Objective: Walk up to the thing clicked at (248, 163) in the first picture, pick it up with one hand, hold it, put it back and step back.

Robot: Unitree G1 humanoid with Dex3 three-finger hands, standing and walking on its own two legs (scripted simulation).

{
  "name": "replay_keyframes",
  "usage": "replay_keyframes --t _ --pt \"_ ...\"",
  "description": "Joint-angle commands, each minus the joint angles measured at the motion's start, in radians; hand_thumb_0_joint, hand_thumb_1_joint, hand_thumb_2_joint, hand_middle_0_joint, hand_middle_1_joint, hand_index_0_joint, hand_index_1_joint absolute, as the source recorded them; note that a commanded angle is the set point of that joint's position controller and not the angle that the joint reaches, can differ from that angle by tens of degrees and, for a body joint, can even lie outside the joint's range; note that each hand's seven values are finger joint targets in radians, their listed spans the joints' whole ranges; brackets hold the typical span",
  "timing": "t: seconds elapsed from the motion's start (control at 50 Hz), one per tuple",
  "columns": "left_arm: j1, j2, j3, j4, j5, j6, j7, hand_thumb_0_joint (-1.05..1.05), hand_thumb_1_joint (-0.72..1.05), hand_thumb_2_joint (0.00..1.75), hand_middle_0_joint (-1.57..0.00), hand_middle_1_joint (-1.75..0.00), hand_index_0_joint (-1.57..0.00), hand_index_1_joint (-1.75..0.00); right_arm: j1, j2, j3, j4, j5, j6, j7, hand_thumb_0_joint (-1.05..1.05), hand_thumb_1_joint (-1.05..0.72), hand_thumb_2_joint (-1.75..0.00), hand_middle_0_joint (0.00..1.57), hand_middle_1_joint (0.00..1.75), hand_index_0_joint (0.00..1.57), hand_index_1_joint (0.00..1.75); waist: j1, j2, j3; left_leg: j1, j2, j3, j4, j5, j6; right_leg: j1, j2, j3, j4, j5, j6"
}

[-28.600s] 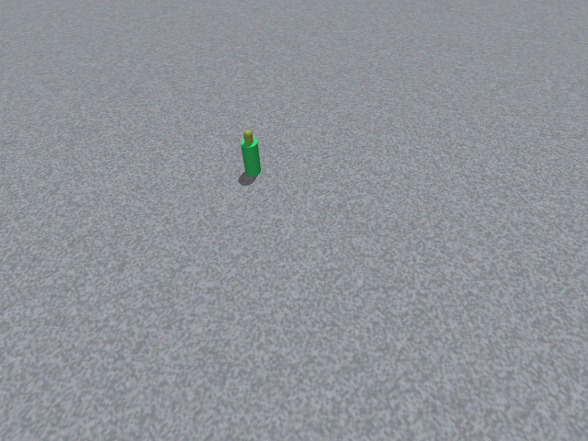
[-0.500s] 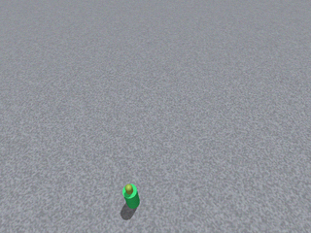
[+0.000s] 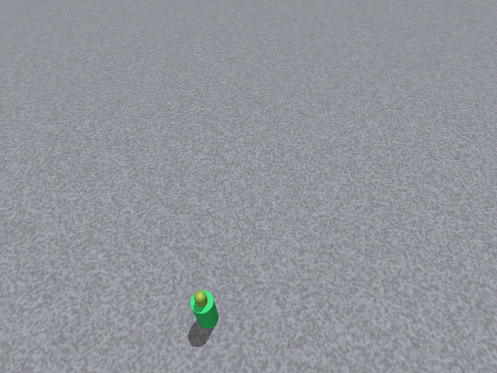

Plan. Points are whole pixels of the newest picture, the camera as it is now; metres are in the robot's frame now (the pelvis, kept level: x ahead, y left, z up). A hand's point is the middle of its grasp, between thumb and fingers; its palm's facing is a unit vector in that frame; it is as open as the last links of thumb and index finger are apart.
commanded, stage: stand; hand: left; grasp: from the side
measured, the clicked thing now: (204, 307) +0.42 +0.20 -0.65
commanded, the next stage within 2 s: step back in 0.92 s
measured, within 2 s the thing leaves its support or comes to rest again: neither
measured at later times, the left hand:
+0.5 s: hand out of the picture +0.10 +0.24 -0.16, palm faces -0.02 -0.94 -0.33, open 7.4 cm
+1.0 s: hand out of the picture +0.10 +0.25 -0.16, palm faces +0.01 -0.94 -0.35, open 7.4 cm
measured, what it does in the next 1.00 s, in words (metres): stands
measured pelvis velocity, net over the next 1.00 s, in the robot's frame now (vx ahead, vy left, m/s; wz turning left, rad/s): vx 0.02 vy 0.00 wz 0.01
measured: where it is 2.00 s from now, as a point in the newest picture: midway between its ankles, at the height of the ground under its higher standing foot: outside the picture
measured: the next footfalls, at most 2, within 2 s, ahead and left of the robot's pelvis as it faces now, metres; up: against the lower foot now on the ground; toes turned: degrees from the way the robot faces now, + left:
left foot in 1.26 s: +0.01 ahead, +0.14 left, +0.00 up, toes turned +0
right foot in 1.70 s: -0.08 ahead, -0.08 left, +0.00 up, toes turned -1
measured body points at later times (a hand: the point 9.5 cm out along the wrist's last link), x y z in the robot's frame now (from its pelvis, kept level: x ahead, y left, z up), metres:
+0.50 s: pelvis +0.03 +0.00 +0.00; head +0.03 +0.00 +0.45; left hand +0.10 +0.29 -0.13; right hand +0.10 -0.30 -0.13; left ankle +0.04 +0.12 -0.74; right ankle +0.01 -0.14 -0.74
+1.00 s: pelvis +0.02 +0.00 +0.00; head +0.05 -0.01 +0.45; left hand +0.10 +0.30 -0.13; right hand +0.11 -0.30 -0.14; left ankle +0.04 +0.12 -0.74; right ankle +0.01 -0.14 -0.74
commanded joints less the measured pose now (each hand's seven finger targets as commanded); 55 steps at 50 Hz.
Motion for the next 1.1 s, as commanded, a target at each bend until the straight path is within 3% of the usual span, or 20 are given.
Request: replay_keyframes --t 0.0,0.06,0.14,0.18,0.22,0.48,0.56,0.62,0.64,0.72,0.82,0.88,0.9,0.94,0.98,1.02,1.04,1.06,1.08 --pt "-0.033 0.213 0.04 -0.054 -0.008 -0.025 0.015 0.0 0.9 0.9 -0.2 -0.3 -0.2 -0.3 -0.05 -0.198 -0.025 -0.053 -0.001 -0.031 -0.017 0.0 -0.9 -0.9 0.2 0.3 0.2 0.3 0.008 -0.006 -0.056 0.013 0.096 -0.107 -0.09 -0.013 0.032 -0.02 -0.094 0.094 -0.089 0.011 -0.037" --pt "-0.037 0.209 0.041 -0.05 -0.008 -0.023 0.015 0.0 0.9 0.9 -0.2 -0.3 -0.2 -0.3 -0.053 -0.202 -0.026 -0.05 0.0 -0.03 -0.017 0.0 -0.9 -0.9 0.2 0.3 0.2 0.3 0.007 -0.016 -0.041 0.011 0.097 -0.113 -0.101 -0.026 0.031 -0.027 -0.091 0.091 -0.092 -0.009 -0.035" --pt "-0.047 0.208 0.043 -0.056 -0.009 -0.026 0.015 0.0 0.9 0.9 -0.2 -0.3 -0.2 -0.3 -0.053 -0.199 -0.023 -0.048 0.001 -0.035 -0.019 0.0 -0.9 -0.9 0.2 0.3 0.2 0.3 0.006 -0.018 -0.079 0.047 0.104 -0.102 -0.083 0.1 0.03 0.003 -0.097 0.088 -0.086 0.095 -0.03" --pt "-0.052 0.214 0.045 -0.056 -0.012 -0.023 0.015 0.0 0.9 0.9 -0.2 -0.3 -0.2 -0.3 -0.052 -0.202 -0.023 -0.046 0.001 -0.034 -0.021 0.0 -0.9 -0.9 0.2 0.3 0.2 0.3 0.004 -0.02 -0.065 0.044 0.101 -0.1 -0.092 0.077 0.028 -0.003 -0.095 0.088 -0.09 0.073 -0.03" --pt "-0.051 0.204 0.042 -0.057 -0.011 -0.025 0.015 0.0 0.9 0.9 -0.2 -0.3 -0.2 -0.3 -0.063 -0.208 -0.024 -0.049 0.002 -0.035 -0.022 0.0 -0.9 -0.9 0.2 0.3 0.2 0.3 0.007 -0.016 -0.101 0.07 0.111 -0.095 -0.071 0.162 0.034 0.022 -0.101 0.085 -0.086 0.142 -0.029" --pt "-0.067 0.213 0.046 -0.061 -0.011 -0.023 0.014 0.0 0.9 0.9 -0.2 -0.3 -0.2 -0.3 -0.082 -0.211 -0.025 -0.047 0.003 -0.035 -0.021 0.0 -0.9 -0.9 0.2 0.3 0.2 0.3 0.005 -0.014 -0.087 0.069 0.111 -0.096 -0.089 0.155 0.024 0.033 -0.101 0.079 -0.104 0.121 -0.028" --pt "-0.065 0.212 0.046 -0.065 -0.012 -0.025 0.014 0.0 0.9 0.9 -0.2 -0.3 -0.2 -0.3 -0.086 -0.214 -0.026 -0.048 0.004 -0.039 -0.02 0.0 -0.9 -0.9 0.2 0.3 0.2 0.3 0.007 -0.013 -0.107 0.088 0.114 -0.091 -0.077 0.219 0.025 0.052 -0.105 0.076 -0.095 0.191 -0.027" --pt "-0.072 0.214 0.047 -0.065 -0.013 -0.022 0.013 0.0 0.9 0.9 -0.2 -0.3 -0.2 -0.3 -0.088 -0.211 -0.024 -0.048 0.003 -0.036 -0.022 0.0 -0.9 -0.9 0.2 0.3 0.2 0.3 0.005 -0.013 -0.087 0.065 0.112 -0.093 -0.09 0.152 0.025 0.045 -0.106 0.08 -0.104 0.127 -0.03" --pt "-0.067 0.212 0.046 -0.066 -0.01 -0.022 0.014 0.0 0.9 0.9 -0.2 -0.3 -0.2 -0.3 -0.097 -0.216 -0.026 -0.049 0.003 -0.036 -0.022 0.0 -0.9 -0.9 0.2 0.3 0.2 0.3 0.008 -0.01 -0.093 0.079 0.115 -0.096 -0.088 0.177 0.026 0.039 -0.104 0.074 -0.103 0.144 -0.03" --pt "-0.065 0.215 0.047 -0.065 -0.011 -0.022 0.012 0.0 0.9 0.9 -0.2 -0.3 -0.2 -0.3 -0.085 -0.211 -0.022 -0.05 0.005 -0.035 -0.02 0.0 -0.9 -0.9 0.2 0.3 0.2 0.3 0.001 -0.013 -0.079 0.058 0.107 -0.093 -0.099 0.123 0.024 0.035 -0.102 0.075 -0.111 0.106 -0.031" --pt "-0.064 0.217 0.046 -0.073 -0.011 -0.025 0.013 0.0 0.9 0.9 -0.2 -0.3 -0.2 -0.3 -0.094 -0.217 -0.025 -0.051 0.005 -0.037 -0.019 0.0 -0.9 -0.9 0.2 0.3 0.2 0.3 0.003 -0.021 -0.103 0.086 0.114 -0.097 -0.084 0.188 0.025 0.037 -0.104 0.074 -0.105 0.153 -0.031" --pt "-0.06 0.216 0.044 -0.071 -0.014 -0.023 0.011 0.0 0.9 0.9 -0.2 -0.3 -0.2 -0.3 -0.089 -0.217 -0.023 -0.049 0.006 -0.036 -0.019 0.0 -0.9 -0.9 0.2 0.3 0.2 0.3 0.004 -0.012 -0.09 0.078 0.111 -0.096 -0.094 0.163 0.022 0.032 -0.102 0.073 -0.105 0.123 -0.032" --pt "-0.065 0.295 0.091 -0.096 -0.037 -0.013 0.012 0.0 0.9 0.9 -0.2 -0.3 -0.2 -0.3 -0.115 -0.286 -0.052 -0.089 0.016 -0.018 -0.011 0.0 -0.9 -0.9 0.2 0.3 0.2 0.3 0.0 -0.024 0.01 -0.002 0.096 -0.099 0.022 0.348 0.057 -0.036 -0.092 0.078 -0.009 0.287 -0.049" --pt "-0.05 0.279 0.097 -0.127 -0.041 -0.005 0.018 0.0 0.9 0.9 -0.2 -0.3 -0.2 -0.3 -0.083 -0.263 -0.059 -0.112 0.027 -0.008 -0.01 0.0 -0.9 -0.9 0.2 0.3 0.2 0.3 -0.011 -0.016 -0.066 0.005 0.096 -0.078 0.089 0.42 0.074 -0.015 -0.095 0.062 0.048 0.332 -0.077" --pt "-0.058 0.27 0.102 -0.16 -0.039 0.004 0.016 0.0 0.9 0.9 -0.2 -0.3 -0.2 -0.3 -0.08 -0.269 -0.073 -0.146 0.028 0.003 -0.007 0.0 -0.9 -0.9 0.2 0.3 0.2 0.3 -0.013 -0.013 -0.131 0.002 0.086 -0.084 0.151 0.396 0.096 -0.023 -0.093 0.062 0.106 0.309 -0.105" --pt "-0.069 0.274 0.106 -0.195 -0.031 0.013 0.015 0.0 0.9 0.9 -0.2 -0.3 -0.2 -0.3 -0.082 -0.262 -0.081 -0.177 0.026 0.016 -0.004 0.0 -0.9 -0.9 0.2 0.3 0.2 0.3 -0.011 -0.047 -0.15 -0.018 0.052 -0.069 0.235 0.296 0.091 -0.06 -0.135 0.103 0.096 0.286 -0.143" --pt "-0.087 0.291 0.11 -0.216 -0.026 0.017 0.014 0.0 0.9 0.9 -0.2 -0.3 -0.2 -0.3 -0.068 -0.256 -0.083 -0.187 0.025 0.024 -0.003 0.0 -0.9 -0.9 0.2 0.3 0.2 0.3 -0.013 -0.102 -0.142 -0.036 0.011 -0.04 0.316 0.204 0.083 -0.094 -0.184 0.152 0.071 0.283 -0.175" --pt "-0.121 0.309 0.116 -0.241 -0.018 0.02 0.015 0.0 0.9 0.9 -0.2 -0.3 -0.2 -0.3 -0.05 -0.245 -0.085 -0.196 0.023 0.034 -0.001 0.0 -0.9 -0.9 0.2 0.3 0.2 0.3 -0.016 -0.163 -0.13 -0.057 -0.045 -0.011 0.437 0.003 0.064 -0.129 -0.26 0.206 0.026 0.296 -0.229" --pt "-0.139 0.329 0.119 -0.264 -0.007 0.02 0.019 0.0 0.9 0.9 -0.2 -0.3 -0.2 -0.3 -0.035 -0.236 -0.088 -0.21 0.018 0.045 0.003 0.0 -0.9 -0.9 0.2 0.3 0.2 0.3 -0.013 -0.216 -0.118 -0.099 -0.079 -0.028 0.552 -0.273 0.063 -0.163 -0.34 0.272 0.009 0.327 -0.289"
